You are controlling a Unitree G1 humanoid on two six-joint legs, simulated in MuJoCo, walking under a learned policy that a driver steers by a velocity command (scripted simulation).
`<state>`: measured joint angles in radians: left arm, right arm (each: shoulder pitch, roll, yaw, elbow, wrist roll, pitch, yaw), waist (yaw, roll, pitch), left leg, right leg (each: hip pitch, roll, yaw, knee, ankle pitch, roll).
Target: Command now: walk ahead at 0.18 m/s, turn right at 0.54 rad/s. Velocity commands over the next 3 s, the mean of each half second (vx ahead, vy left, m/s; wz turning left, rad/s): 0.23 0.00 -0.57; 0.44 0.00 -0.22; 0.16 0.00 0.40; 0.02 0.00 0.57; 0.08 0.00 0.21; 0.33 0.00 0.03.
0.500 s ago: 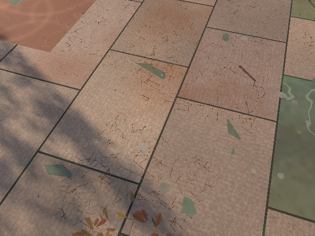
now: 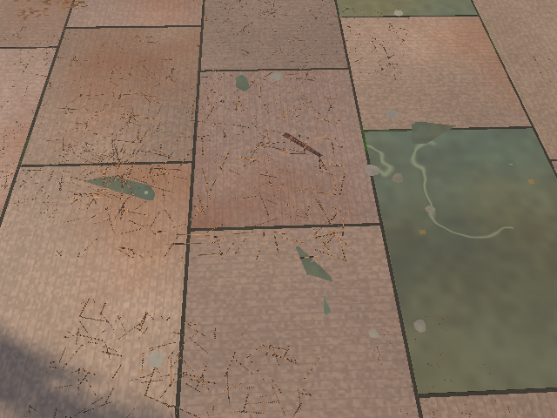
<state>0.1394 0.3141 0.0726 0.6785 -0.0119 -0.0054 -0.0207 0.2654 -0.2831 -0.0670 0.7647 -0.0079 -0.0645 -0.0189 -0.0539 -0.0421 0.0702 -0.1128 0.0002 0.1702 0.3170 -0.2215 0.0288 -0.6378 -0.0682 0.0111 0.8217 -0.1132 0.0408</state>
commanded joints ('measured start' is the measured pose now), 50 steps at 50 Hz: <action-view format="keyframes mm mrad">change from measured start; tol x32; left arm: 1 -1 28 4 -76 3 -1 -26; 50 42 107 30 -102 13 -95 -14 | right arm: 1 -84 -174 -44 -71 16 0 -13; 50 161 -190 -20 34 34 12 9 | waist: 1 34 123 -99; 8 59 -285 -286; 30 -1 279 -45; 50 112 159 -158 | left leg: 1 20 265 -56 -35 584 141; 6 42 235 -3 300 672 68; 7 -94 159 22 519 471 -2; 8 -448 10 14 875 -438 -86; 10 -576 1 -270 1046 -417 -79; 27 -24 3 -211 145 1 -24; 30 102 400 -896 -147 -603 207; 50 30 167 -277 199 650 61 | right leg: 1 130 2 -16 -119 73 -20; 6 342 94 -86 -325 38 -121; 8 809 -224 390 -284 924 -349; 14 442 -116 439 -591 -315 -310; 26 236 -28 450 -494 -475 -233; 31 -277 99 188 242 -362 -80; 50 528 74 -19 -411 158 -129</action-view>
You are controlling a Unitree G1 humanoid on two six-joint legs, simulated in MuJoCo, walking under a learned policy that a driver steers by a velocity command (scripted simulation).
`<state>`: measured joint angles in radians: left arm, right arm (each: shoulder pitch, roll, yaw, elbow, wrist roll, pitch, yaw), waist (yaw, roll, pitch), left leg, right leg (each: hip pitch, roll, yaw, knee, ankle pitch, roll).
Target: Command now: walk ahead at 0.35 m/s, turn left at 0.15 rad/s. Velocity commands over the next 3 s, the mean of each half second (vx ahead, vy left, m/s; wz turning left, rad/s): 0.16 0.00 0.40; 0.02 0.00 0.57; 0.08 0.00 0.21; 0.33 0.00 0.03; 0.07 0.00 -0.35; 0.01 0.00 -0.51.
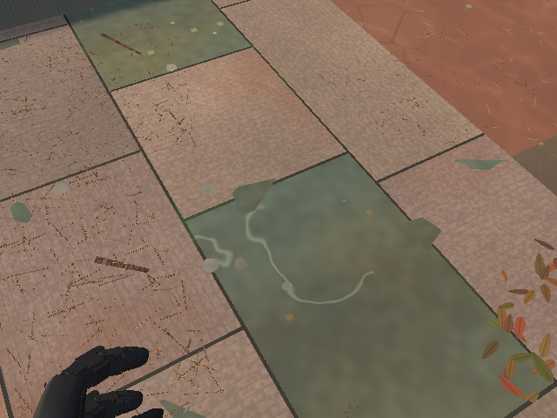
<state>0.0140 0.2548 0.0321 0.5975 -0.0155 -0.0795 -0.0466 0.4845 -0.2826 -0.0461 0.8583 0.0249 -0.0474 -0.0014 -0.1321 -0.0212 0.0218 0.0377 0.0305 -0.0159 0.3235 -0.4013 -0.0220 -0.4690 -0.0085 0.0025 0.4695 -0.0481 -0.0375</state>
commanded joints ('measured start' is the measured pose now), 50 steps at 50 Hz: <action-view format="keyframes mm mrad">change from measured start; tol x32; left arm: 1 338 240 87 3 45 -17 27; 50 30 163 65 92 31 61 68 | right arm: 1 -88 -129 -18 -107 -29 -15 -10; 50 -253 -212 -98 -319 -17 89 -27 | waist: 1 259 30 -285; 22 105 -49 -59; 25 105 384 -196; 50 89 -104 -37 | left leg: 1 -341 73 -67 476 528 61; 2 -644 -56 -40 793 -231 -5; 3 -658 -29 -141 913 -245 -19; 22 -386 15 67 235 216 56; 25 18 361 -536 77 897 394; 41 -258 133 -439 32 296 246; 50 -629 -99 -147 853 -83 -28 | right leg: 1 696 -188 170 32 371 -113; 3 844 -434 492 -4 526 -275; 9 273 -274 58 -195 476 -201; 23 317 -243 -144 94 147 -49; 25 -134 26 -135 649 -647 107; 50 281 -266 293 -164 46 -165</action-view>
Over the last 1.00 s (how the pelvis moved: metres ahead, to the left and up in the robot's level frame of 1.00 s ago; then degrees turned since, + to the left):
0.33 -0.08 -0.01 -23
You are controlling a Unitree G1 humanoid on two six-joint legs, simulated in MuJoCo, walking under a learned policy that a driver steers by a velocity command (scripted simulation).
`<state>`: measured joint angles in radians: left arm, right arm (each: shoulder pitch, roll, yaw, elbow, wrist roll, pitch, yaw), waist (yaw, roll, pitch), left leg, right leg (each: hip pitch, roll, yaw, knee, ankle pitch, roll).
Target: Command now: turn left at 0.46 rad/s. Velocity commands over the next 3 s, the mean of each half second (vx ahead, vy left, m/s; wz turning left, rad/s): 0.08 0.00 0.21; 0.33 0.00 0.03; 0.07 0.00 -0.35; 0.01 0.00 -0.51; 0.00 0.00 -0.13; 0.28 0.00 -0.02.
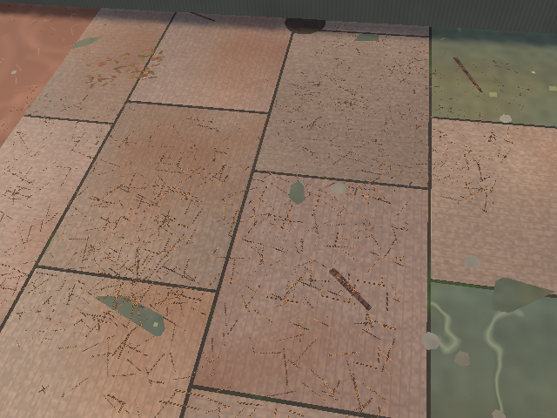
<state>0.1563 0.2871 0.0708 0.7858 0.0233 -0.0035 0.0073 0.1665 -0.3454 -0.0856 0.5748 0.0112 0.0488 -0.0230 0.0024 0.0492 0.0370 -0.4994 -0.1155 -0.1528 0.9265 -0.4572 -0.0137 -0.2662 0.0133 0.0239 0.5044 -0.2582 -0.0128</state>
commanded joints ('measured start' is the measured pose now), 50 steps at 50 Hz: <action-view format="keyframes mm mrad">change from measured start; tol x16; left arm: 1 -107 122 22 -94 -22 -14 17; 15 83 41 -26 -26 5 -24 -12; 28 -58 83 -15 -27 -44 -83 -62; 34 329 318 45 62 -29 -86 -41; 50 207 161 -10 62 -29 -47 7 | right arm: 1 68 -120 -51 -31 -7 -1 -7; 22 166 -95 -4 45 -4 -71 -5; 50 -125 25 28 -3 -4 -128 53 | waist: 1 -33 -173 -44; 12 3 -223 -87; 15 74 126 -167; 20 -81 207 55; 32 90 23 -32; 34 118 -370 -89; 38 42 -144 46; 50 62 -136 -9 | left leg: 1 -120 45 -11 287 10 -52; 10 154 103 148 -260 38 -72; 14 523 218 8 -596 593 27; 15 507 316 -88 -538 574 117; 18 401 313 -196 -674 -153 192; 20 405 397 -331 -750 -191 244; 31 158 285 -71 -643 34 179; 34 -243 58 111 88 -134 30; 36 -362 164 43 250 8 57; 50 0 138 161 -369 534 6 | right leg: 1 107 -273 240 -189 292 -187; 12 132 -239 112 -95 435 -176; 15 -44 -77 -45 -4 -33 31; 22 -420 -84 9 410 -276 -18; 31 163 1 -97 30 67 -15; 32 264 -24 -60 7 32 -33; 34 420 -409 670 -321 -431 -261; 35 365 -426 720 -360 -566 -280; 44 189 -177 53 -312 630 -163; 50 222 -195 25 -251 638 -147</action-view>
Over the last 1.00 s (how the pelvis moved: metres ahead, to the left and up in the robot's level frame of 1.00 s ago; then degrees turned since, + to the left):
0.17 -0.01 0.01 33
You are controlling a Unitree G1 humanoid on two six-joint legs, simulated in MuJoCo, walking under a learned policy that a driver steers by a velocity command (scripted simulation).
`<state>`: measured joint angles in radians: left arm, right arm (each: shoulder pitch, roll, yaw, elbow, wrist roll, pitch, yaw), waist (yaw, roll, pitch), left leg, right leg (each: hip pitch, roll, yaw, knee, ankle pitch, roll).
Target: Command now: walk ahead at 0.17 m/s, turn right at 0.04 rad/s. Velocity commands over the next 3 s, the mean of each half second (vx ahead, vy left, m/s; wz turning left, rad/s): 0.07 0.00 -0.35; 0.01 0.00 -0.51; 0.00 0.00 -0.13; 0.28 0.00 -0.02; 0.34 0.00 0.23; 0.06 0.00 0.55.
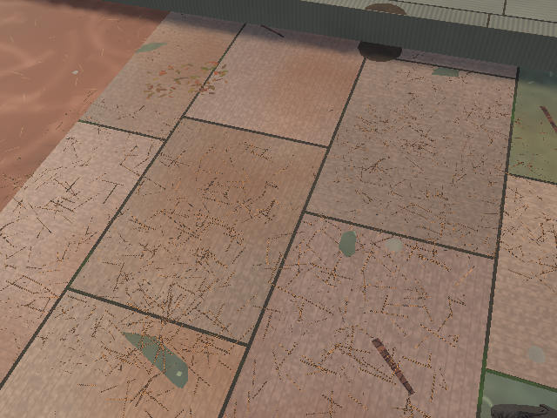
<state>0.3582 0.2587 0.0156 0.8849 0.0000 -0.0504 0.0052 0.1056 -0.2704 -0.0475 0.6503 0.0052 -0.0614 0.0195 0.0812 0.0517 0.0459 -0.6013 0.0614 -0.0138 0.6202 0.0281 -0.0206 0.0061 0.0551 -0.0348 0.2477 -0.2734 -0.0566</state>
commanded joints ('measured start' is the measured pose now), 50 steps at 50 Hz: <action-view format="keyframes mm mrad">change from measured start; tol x32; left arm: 1 3 190 47 -34 -11 4 9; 50 -125 122 62 -320 14 85 30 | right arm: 1 -68 -66 -15 -82 -2 -21 13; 50 5 -215 -61 81 -31 30 -19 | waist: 1 -25 -140 -19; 7 -137 150 -492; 23 -19 51 -134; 26 -60 -413 -11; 50 -35 84 -164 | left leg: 1 117 -44 9 -83 21 28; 4 347 -66 15 -231 143 93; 6 928 354 -367 -86 828 340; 11 397 214 -154 -345 -44 246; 22 331 264 18 -352 -209 226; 27 -79 -73 9 447 -689 -31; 46 226 -88 -51 -14 -369 -43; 50 539 185 -287 -292 175 106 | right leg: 1 -35 -249 109 37 663 -101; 4 -23 -199 136 255 737 -52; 7 -498 3 157 960 -461 87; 24 -178 -86 -24 324 25 5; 27 -212 -429 588 3 227 -294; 47 -121 -219 481 211 478 -144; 50 -333 -21 305 437 -43 1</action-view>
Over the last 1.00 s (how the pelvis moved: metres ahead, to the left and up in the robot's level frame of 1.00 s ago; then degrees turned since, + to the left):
0.19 -0.01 0.01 4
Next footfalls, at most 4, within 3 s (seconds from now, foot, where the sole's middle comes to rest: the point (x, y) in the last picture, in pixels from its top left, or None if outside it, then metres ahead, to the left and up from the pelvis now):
0.08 left None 0.22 0.12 -0.78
0.50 right None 0.12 -0.12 -0.78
0.98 left None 0.22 0.08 -0.78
1.28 right None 0.07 -0.14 -0.78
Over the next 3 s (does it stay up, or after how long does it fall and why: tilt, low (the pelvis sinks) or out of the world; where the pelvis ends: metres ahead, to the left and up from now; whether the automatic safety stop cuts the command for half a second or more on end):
stays up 0.50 -0.21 0.00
